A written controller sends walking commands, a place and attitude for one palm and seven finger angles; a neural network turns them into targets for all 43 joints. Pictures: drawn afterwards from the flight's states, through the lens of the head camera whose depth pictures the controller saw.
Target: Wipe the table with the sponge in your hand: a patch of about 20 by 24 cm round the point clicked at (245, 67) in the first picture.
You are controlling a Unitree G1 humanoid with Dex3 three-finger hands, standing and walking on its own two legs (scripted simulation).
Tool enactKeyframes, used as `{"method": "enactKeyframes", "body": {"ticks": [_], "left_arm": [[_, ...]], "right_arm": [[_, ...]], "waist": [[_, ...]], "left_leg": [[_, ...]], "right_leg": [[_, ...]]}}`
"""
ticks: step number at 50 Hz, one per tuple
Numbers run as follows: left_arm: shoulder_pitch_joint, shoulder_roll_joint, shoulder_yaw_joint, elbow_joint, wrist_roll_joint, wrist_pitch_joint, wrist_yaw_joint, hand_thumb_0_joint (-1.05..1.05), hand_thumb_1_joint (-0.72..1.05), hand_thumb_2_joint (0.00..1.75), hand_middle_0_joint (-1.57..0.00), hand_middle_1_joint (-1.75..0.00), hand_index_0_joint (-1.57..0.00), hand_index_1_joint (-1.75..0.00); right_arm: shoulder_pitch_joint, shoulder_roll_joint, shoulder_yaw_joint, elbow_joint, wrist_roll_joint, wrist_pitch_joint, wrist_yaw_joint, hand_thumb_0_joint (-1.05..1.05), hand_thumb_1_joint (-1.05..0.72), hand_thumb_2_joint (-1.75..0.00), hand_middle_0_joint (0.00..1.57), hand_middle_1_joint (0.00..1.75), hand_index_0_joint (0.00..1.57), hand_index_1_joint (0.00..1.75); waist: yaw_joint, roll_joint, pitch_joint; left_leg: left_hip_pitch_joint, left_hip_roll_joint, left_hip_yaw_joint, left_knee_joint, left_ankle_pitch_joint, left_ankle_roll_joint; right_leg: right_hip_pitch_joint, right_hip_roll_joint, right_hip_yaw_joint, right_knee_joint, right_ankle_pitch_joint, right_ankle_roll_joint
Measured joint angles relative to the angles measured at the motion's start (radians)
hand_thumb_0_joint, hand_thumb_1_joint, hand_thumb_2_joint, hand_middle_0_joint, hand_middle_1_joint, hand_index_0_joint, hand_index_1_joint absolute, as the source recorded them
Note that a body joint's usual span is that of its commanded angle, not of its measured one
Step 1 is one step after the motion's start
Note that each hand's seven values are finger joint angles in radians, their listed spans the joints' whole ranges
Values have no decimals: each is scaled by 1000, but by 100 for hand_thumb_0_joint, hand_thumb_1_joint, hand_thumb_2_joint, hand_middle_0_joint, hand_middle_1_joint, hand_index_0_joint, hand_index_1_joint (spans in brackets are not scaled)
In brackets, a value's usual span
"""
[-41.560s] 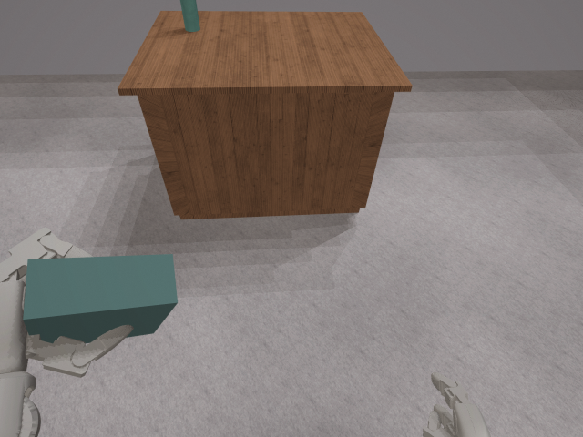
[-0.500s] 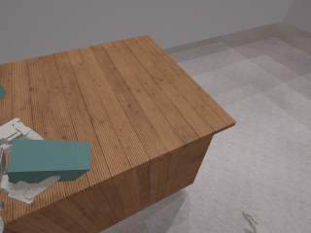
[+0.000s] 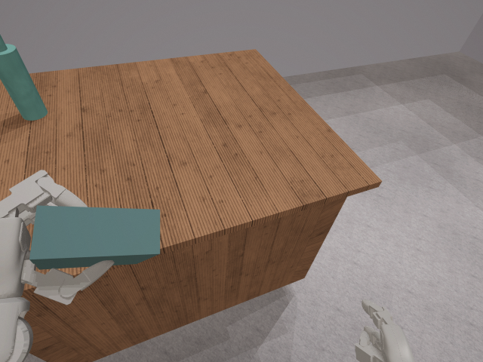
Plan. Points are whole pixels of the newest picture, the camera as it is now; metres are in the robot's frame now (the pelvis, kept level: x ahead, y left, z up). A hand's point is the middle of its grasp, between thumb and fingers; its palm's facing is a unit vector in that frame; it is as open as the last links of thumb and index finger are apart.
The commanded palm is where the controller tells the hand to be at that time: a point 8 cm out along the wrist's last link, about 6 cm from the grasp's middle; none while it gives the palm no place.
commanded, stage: step back with the hand held close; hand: left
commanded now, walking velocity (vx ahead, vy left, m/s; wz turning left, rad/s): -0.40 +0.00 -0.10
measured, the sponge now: (114, 240) +0.23 +0.18 +0.15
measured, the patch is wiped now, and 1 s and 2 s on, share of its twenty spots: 1.00 1.00 1.00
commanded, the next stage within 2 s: stop stepping back and stand still in 0.42 s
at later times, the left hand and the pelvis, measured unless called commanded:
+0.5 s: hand out of the picture +0.10 +0.23 +0.16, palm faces +0.23 -0.90 -0.38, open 9.5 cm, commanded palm +0.04 +0.29 +0.20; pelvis -0.14 +0.02 +0.00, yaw -2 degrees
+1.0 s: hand out of the picture -0.07 +0.22 +0.18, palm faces +0.23 -0.92 -0.31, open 9.5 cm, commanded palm -0.10 +0.27 +0.20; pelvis -0.30 +0.01 +0.01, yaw -8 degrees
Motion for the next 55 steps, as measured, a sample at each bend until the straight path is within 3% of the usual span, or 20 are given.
{"method": "enactKeyframes", "body": {"ticks": [2, 7, 11, 14, 17, 19, 21, 24, 26, 28, 31, 37, 39, 40, 42, 44, 46, 48, 52, 55], "left_arm": [[24, 17, 22, -17, 1, -3, 4, -2, -49, 108, -77, -138, -81, -140], [54, 46, 82, -21, 12, 6, 9, -2, -49, 108, -77, -138, -81, -140], [8, 10, 81, -3, 4, -2, 16, -2, -49, 108, -77, -138, -81, -140], [-44, -36, 26, 26, 9, -11, 8, -2, -49, 108, -77, -138, -81, -140], [-34, -41, -19, 23, 2, -17, -10, -2, -49, 108, -77, -138, -81, -140], [11, -28, -18, 9, 2, -16, -20, -2, -49, 108, -77, -138, -81, -140], [53, -2, -4, -10, -1, -17, -22, -2, -49, 108, -77, -138, -81, -140], [79, 45, 30, -52, -12, -20, -13, -2, -49, 108, -77, -138, -81, -140], [65, 76, 67, -54, -17, -21, 0, -2, -49, 108, -77, -138, -81, -140], [67, 74, 95, -49, -15, -14, 15, -2, -49, 108, -77, -138, -81, -140], [67, 45, 103, -47, -17, 9, 26, -2, -49, 108, -77, -138, -81, -140], [31, -9, 48, 17, -6, 32, 29, -2, -49, 108, -77, -138, -81, -140], [12, 1, 38, 56, 0, 38, 19, -2, -49, 108, -77, -138, -81, -140], [-9, -13, 23, 81, 3, 39, 11, -2, -49, 108, -77, -138, -81, -140], [-34, -33, -12, 106, 1, 46, -8, -2, -49, 108, -77, -138, -81, -140], [-25, -38, -26, 108, -3, 40, -28, -2, -49, 108, -77, -138, -81, -140], [9, -32, -17, 97, -8, 26, -39, -2, -49, 108, -77, -138, -81, -140], [34, -20, -5, 81, -10, 18, -38, -2, -49, 108, -77, -138, -81, -140], [21, 15, 20, 37, -17, 13, -12, -2, -49, 108, -77, -138, -81, -140], [-15, 40, 53, 77, -3, 22, 8, -2, -49, 108, -77, -138, -81, -140]], "right_arm": [[-9, 5, -1, -9, -2, -3, -1, 1, -90, -90, 20, 30, 20, 30], [5, 31, -7, -7, -20, -41, 4, 1, -90, -90, 20, 30, 20, 30], [8, 42, 9, 25, -15, -68, 13, 1, -90, -90, 20, 30, 20, 30], [-4, 35, 10, 47, -6, -66, 18, 1, -90, -90, 20, 30, 20, 30], [-3, 48, 1, 56, 7, -43, 13, 1, -90, -90, 20, 30, 20, 30], [0, 52, 0, 41, 4, -25, 10, 1, -90, -90, 20, 30, 20, 30], [1, 47, -3, 15, 4, -15, 5, 1, -90, -90, 20, 30, 20, 30], [-6, 18, -20, -15, 5, -28, -5, 1, -90, -90, 20, 30, 20, 30], [-27, 32, -33, 5, 2, -42, -8, 1, -90, -90, 20, 30, 20, 30], [-27, 45, -32, 19, -6, -66, 0, 1, -90, -90, 20, 30, 20, 30], [7, 57, -26, 31, 9, -109, 25, 1, -90, -90, 20, 30, 20, 30], [80, 47, 8, 45, 15, -102, 30, 1, -90, -90, 20, 30, 20, 30], [88, 47, 18, 48, 11, -88, 27, 1, -90, -90, 20, 30, 20, 30], [80, 36, 16, 56, 10, -78, 25, 1, -90, -90, 20, 30, 20, 30], [67, 19, 9, 89, 15, -59, 23, 1, -90, -90, 20, 30, 20, 30], [62, 20, 6, 127, 22, -45, 25, 1, -90, -90, 20, 30, 20, 30], [66, 26, 6, 133, 22, -32, 27, 2, -90, -90, 20, 30, 20, 30], [72, 23, 6, 112, 23, -34, 22, 2, -90, -90, 20, 30, 20, 30], [64, -17, 0, 53, 19, -82, -9, 1, -90, -90, 20, 30, 20, 30], [44, 16, -2, 55, 22, -103, -12, 1, -90, -90, 20, 30, 20, 30]], "waist": [[8, -18, 18], [26, -6, 19], [57, 20, 11], [43, 71, 36], [27, 14, 27], [4, -25, 9], [-21, -48, -5], [-44, -54, -2], [-20, -102, 37], [-1, -107, 52], [5, -73, 47], [4, 3, -12], [3, 8, -31], [3, 41, -23], [-1, 77, -9], [11, 51, -27], [11, 14, -63], [9, -7, -92], [8, 12, -94], [-3, -44, -52]], "left_leg": [[-6, -3, 21, -2, 5, 0], [-17, 21, 35, -29, 33, -2], [-38, 62, 39, -46, 67, -20], [-64, 85, -6, -9, 31, -34], [-109, 29, 2, 251, -132, -49], [-88, 16, 24, 302, -168, -51], [-29, 22, 37, 218, -174, -48], [82, 37, 40, -47, -98, -37], [70, 13, 72, -39, -74, -22], [72, 27, 93, -48, -44, -17], [87, 57, 89, -85, 4, -20], [69, 92, 73, -105, 45, -29], [28, 87, 70, -57, -4, -33], [-3, 99, 47, 3, -79, -26], [-82, 77, 2, 258, -138, -19], [-125, 34, 7, 478, -101, -21], [-121, 27, 37, 535, -71, -11], [-62, 44, 68, 418, -84, 5], [133, 69, 64, -13, -207, 41], [136, 38, 106, 1, -145, 15]], "right_leg": [[-17, -4, 19, 9, 2, 6], [-5, 21, 57, 159, -160, 23], [116, 29, 58, -6, -112, 21], [136, 65, 25, -80, -42, 6], [106, 27, 42, -86, -12, 5], [76, 2, 60, -95, 13, 12], [36, -16, 66, -92, 35, 22], [-53, -34, 61, -27, 43, 43], [-112, -37, 98, 106, -89, 39], [-160, -5, 101, 289, -219, 41], [-155, 14, 74, 424, -220, 48], [86, -24, 23, 125, -184, 25], [186, -28, 4, -13, -146, 9], [191, -10, -13, -30, -120, 5], [192, 7, -42, -31, -89, -2], [181, 1, -29, -48, -59, -6], [153, -10, -15, -76, -28, -15], [109, -36, -39, -88, -9, -23], [-27, -45, -93, 24, -97, -19], [-125, -44, -7, 337, -220, -3]]}}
